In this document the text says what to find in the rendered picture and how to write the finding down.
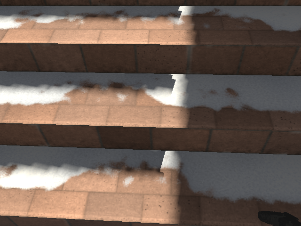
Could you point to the robot right hand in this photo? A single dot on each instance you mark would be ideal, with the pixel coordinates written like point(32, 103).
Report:
point(278, 219)

